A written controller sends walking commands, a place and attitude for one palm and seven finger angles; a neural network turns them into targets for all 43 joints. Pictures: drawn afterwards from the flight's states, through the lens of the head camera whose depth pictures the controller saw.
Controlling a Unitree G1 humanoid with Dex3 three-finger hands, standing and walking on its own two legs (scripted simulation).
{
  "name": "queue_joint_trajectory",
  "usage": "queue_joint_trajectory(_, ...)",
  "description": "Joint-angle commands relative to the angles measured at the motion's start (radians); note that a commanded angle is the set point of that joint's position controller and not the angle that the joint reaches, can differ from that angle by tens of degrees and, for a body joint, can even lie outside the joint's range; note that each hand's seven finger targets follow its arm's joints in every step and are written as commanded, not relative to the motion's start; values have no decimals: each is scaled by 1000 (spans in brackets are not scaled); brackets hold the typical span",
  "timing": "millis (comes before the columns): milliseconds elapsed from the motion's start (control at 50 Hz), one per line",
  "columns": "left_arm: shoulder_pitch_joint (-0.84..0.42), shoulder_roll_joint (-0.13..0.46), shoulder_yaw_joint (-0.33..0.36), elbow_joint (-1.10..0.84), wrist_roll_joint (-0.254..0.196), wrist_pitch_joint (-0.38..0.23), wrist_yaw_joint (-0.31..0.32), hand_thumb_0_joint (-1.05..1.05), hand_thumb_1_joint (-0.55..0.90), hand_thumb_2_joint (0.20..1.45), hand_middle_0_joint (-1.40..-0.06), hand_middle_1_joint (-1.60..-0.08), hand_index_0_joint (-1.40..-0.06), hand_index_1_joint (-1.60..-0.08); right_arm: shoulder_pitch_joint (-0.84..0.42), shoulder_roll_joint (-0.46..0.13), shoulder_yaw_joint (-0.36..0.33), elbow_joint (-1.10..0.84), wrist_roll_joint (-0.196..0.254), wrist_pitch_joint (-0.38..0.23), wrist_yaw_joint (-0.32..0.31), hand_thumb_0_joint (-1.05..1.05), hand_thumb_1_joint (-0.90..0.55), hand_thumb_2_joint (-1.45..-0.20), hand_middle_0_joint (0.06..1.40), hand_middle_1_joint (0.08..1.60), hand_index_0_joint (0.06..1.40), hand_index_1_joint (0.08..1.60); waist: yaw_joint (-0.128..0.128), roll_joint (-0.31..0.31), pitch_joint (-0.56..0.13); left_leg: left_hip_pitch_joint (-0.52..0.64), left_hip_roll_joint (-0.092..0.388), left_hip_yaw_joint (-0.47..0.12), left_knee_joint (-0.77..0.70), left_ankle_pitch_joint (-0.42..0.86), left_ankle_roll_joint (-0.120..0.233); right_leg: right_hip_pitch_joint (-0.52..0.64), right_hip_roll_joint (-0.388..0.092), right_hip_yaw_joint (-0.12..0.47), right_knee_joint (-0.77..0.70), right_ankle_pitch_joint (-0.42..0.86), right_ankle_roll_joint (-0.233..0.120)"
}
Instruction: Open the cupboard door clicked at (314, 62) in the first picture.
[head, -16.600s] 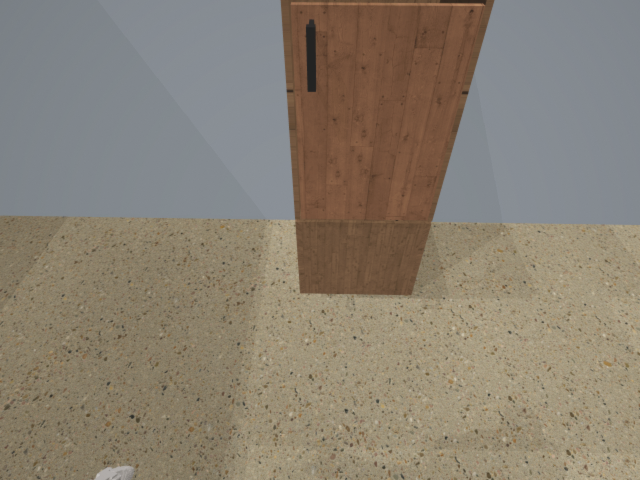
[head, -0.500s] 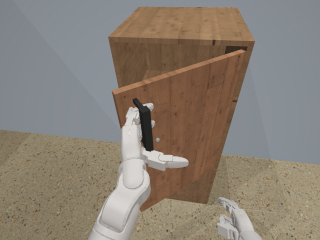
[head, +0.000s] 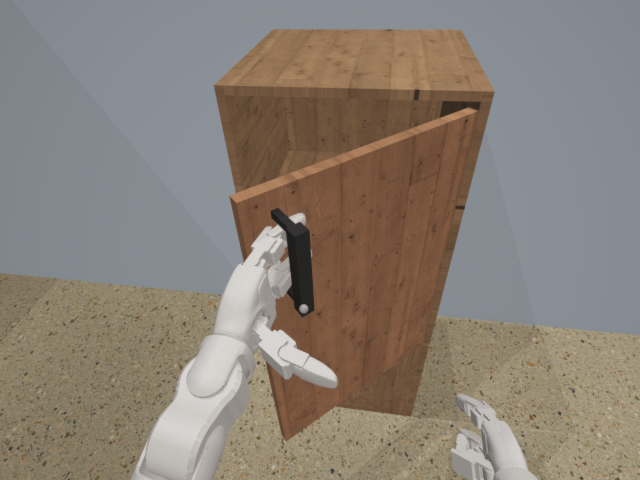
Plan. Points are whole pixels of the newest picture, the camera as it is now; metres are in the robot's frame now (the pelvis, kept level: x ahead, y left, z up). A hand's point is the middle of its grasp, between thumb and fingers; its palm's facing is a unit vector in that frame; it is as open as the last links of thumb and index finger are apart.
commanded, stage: slide the hand sideways off the handle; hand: left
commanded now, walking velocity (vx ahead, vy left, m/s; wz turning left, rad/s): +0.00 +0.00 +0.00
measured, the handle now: (292, 263) +0.32 +0.06 +0.16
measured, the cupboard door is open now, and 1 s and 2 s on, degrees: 43 43 43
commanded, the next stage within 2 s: draw the hand back to the body in 0.88 s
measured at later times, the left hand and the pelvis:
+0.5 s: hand (258, 338) +0.22 +0.08 +0.15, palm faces -0.13 -0.99 -0.05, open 16.2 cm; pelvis +0.01 -0.01 +0.00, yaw +0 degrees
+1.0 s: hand (194, 360) +0.19 +0.14 +0.15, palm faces -0.05 -1.00 -0.07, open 16.3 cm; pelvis +0.01 -0.01 +0.00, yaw +1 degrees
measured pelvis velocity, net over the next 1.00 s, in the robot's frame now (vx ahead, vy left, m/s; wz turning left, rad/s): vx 0.01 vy -0.01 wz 0.01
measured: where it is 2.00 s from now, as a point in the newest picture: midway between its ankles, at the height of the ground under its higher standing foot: outside the picture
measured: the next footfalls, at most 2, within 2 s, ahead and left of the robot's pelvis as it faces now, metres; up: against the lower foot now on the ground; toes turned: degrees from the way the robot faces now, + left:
none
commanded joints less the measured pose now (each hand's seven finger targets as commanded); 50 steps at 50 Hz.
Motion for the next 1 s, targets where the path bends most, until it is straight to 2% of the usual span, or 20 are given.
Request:
queue_joint_trajectory(0,-171,-2,51,-271,56,-66,54,0,-500,300,-150,-300,-150,-300,-217,-54,-18,-211,-1,-48,16,0,-900,-900,200,300,200,300,27,-74,-67,27,-37,-32,-82,93,32,-73,20,45,-126,52,-15)
queue_joint_trajectory(40,-166,3,35,-297,75,-63,47,0,-500,300,-150,-300,-150,-300,-216,-55,-19,-223,0,-41,19,0,-900,-900,200,300,200,300,18,-62,-58,26,-37,-29,-81,77,32,-80,21,51,-130,38,-15)
queue_joint_trajectory(80,-145,46,74,-300,74,-60,39,0,-500,300,-150,-300,-150,-300,-215,-57,-20,-227,-3,-35,12,0,-900,-900,200,300,200,300,21,-83,-56,27,-38,-29,-78,72,35,-75,24,52,-141,28,-15)
queue_joint_trajectory(200,-52,52,92,-370,32,-80,-8,0,-500,300,-150,-300,-150,-300,-204,-58,-16,-243,2,-54,-1,0,-900,-900,200,300,200,300,22,-121,-90,44,-31,-27,-72,115,39,-50,28,45,-126,101,-8)
queue_joint_trajectory(240,-8,78,121,-391,20,-86,-25,0,-500,300,-150,-300,-150,-300,-202,-60,-19,-242,5,-62,-4,0,-900,-900,200,300,200,300,25,-113,-102,49,-31,-20,-64,127,40,-45,28,51,-123,126,-5)
queue_joint_trajectory(300,-3,81,120,-407,15,-87,-41,0,-500,300,-150,-300,-150,-300,-192,-64,-15,-240,7,-75,-6,0,-900,-900,200,300,200,300,15,-86,-61,39,-31,-25,-69,108,39,-73,29,45,-128,107,-2)
queue_joint_trajectory(380,86,142,199,-419,5,-95,-60,0,-500,300,-150,-300,-150,-300,-176,-68,-18,-236,8,-93,-14,0,-900,-900,200,300,200,300,30,-74,-61,31,-31,-22,-63,110,38,-64,28,49,-129,101,-3)
queue_joint_trajectory(440,113,134,197,-450,-11,-102,-81,0,-500,300,-150,-300,-150,-300,-170,-70,-16,-241,12,-110,-15,0,-900,-900,200,300,200,300,25,-67,-59,24,-30,-22,-64,121,37,-63,30,42,-115,126,-1)
queue_joint_trajectory(500,171,176,256,-450,-30,-111,-94,0,-500,300,-150,-300,-150,-300,-157,-77,-20,-234,15,-126,-21,0,-900,-900,200,300,200,300,30,-59,-51,18,-27,-20,-60,120,36,-65,30,43,-117,128,0)
queue_joint_trajectory(560,209,180,266,-476,-40,-123,-112,0,-500,300,-150,-300,-150,-300,-141,-80,-25,-237,17,-150,-23,0,-900,-900,200,300,200,300,28,-90,-69,22,-28,-17,-45,142,38,-61,30,45,-108,162,6)
queue_joint_trajectory(580,241,189,280,-481,-43,-129,-116,0,-500,300,-150,-300,-150,-300,-133,-84,-28,-236,17,-156,-22,0,-900,-900,200,300,200,300,33,-50,-69,22,-27,-16,-46,146,36,-58,29,39,-102,166,1)
queue_joint_trajectory(620,274,200,297,-493,-56,-136,-127,0,-500,300,-150,-300,-150,-300,-126,-85,-26,-238,20,-169,-21,0,-900,-900,200,300,200,300,34,-59,-63,7,-27,-16,-45,147,34,-60,29,38,-96,176,4)
queue_joint_trajectory(660,273,219,322,-496,-63,-146,-139,0,-500,300,-150,-300,-150,-300,-116,-88,-31,-235,20,-182,-26,0,-900,-900,200,300,200,300,28,-98,-64,6,-29,-12,-29,147,38,-67,27,49,-106,175,11)
queue_joint_trajectory(740,265,239,342,-497,-87,-172,-180,0,-500,300,-150,-300,-150,-300,-95,-100,-36,-226,23,-226,-38,0,-900,-900,200,300,200,300,14,-105,-36,8,-30,-19,-12,122,41,-101,22,62,-128,132,17)
queue_joint_trajectory(820,305,286,407,-469,-123,-196,-232,0,-500,300,-150,-300,-150,-300,-81,-110,-36,-205,25,-269,-49,0,-900,-900,200,300,200,300,18,-65,-36,3,-32,-27,0,131,38,-99,17,70,-130,142,16)
queue_joint_trajectory(860,281,281,407,-460,-138,-208,-254,0,-500,300,-150,-300,-150,-300,-77,-114,-38,-198,26,-291,-53,0,-900,-900,200,300,200,300,13,-77,-28,-1,-33,-31,13,133,38,-104,13,81,-134,143,21)
queue_joint_trajectory(880,274,271,394,-455,-140,-214,-258,0,-500,300,-150,-300,-150,-300,-76,-117,-39,-192,26,-302,-51,0,-900,-900,200,300,200,300,12,-40,-24,1,-33,-32,10,128,37,-106,13,74,-130,136,16)
queue_joint_trajectory(920,271,263,394,-451,-153,-217,-263,0,-500,300,-150,-300,-150,-300,-78,-119,-36,-192,29,-321,-51,0,-900,-900,200,300,200,300,15,-31,-27,-3,-34,-38,1,119,35,-105,16,66,-121,131,17)
queue_joint_trajectory(960,244,250,371,-454,-151,-221,-267,0,-500,300,-150,-300,-150,-300,-80,-120,-35,-189,30,-337,-51,0,-900,-900,200,300,200,300,11,-53,-21,-5,-35,-42,-3,111,36,-113,19,60,-119,121,18)
queue_joint_trajectory(980,265,284,404,-438,-147,-222,-259,0,-500,300,-150,-300,-150,-300,-77,-122,-39,-182,28,-345,-51,0,-900,-900,200,300,200,300,19,-47,-17,-11,-31,-44,-3,107,35,-111,18,59,-117,114,14)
